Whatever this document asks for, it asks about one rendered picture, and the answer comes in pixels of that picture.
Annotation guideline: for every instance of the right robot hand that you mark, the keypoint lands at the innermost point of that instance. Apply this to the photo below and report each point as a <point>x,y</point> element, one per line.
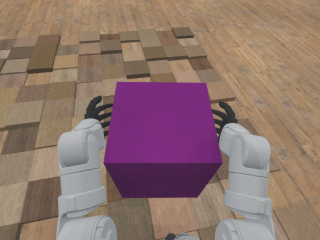
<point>226,118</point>

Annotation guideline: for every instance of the left robot hand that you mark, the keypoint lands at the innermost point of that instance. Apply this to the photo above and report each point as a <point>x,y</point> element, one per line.
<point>92,112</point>

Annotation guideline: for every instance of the right robot upper arm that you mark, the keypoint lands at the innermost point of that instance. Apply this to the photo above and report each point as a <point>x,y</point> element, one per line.
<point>236,229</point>

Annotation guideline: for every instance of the left robot upper arm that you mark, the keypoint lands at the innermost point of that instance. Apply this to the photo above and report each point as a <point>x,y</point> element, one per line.
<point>98,227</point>

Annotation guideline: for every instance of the carton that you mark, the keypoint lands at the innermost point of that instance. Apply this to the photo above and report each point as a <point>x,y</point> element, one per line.
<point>162,140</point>

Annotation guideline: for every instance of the left robot forearm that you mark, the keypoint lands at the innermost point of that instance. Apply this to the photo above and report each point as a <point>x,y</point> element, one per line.
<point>81,185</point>

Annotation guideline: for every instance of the right robot shin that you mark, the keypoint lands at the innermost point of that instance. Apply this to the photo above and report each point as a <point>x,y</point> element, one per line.
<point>182,234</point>

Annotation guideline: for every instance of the right robot forearm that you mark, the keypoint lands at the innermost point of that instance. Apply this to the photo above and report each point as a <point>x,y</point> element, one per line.
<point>249,167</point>

